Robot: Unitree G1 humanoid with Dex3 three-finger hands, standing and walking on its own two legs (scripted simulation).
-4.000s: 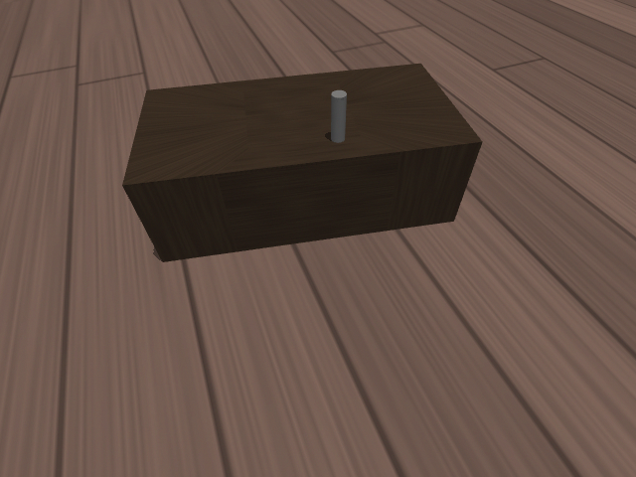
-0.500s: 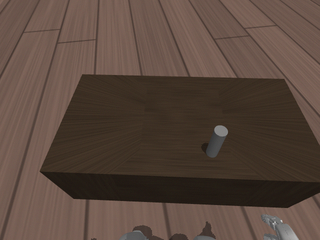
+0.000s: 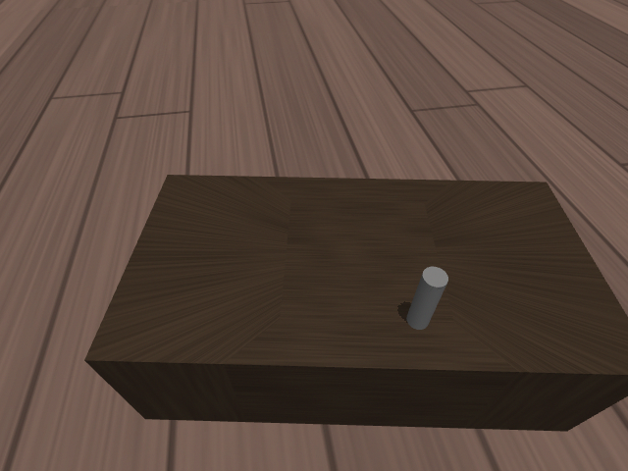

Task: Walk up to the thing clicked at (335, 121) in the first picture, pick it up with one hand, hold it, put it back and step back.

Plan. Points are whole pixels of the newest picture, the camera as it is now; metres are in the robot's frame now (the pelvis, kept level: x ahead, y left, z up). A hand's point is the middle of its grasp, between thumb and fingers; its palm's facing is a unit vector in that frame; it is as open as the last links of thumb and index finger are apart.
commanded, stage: walk up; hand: right
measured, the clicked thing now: (425, 299) +0.51 -0.24 -0.26
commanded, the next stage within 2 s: stand in 1.38 s
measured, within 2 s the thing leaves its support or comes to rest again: neither
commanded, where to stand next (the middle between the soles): +0.08 -0.02 m, yaw -2 degrees
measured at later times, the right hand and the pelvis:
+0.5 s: hand out of the picture +0.12 -0.28 -0.14, palm faces +0.01 +0.95 -0.32, open 7.4 cm; pelvis +0.02 -0.02 +0.01, yaw +0 degrees
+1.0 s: hand out of the picture +0.10 -0.27 -0.14, palm faces +0.03 +0.94 -0.33, open 7.4 cm; pelvis +0.03 -0.01 +0.02, yaw -1 degrees
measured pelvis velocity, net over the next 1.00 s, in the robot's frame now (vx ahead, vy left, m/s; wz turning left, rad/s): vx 0.03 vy -0.01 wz -0.02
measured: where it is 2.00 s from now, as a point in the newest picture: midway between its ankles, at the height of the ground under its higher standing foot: outside the picture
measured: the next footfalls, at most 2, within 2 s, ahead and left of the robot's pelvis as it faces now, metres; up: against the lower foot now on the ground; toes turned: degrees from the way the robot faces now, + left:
none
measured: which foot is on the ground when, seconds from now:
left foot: down 0.00-1.00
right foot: down 0.00-1.00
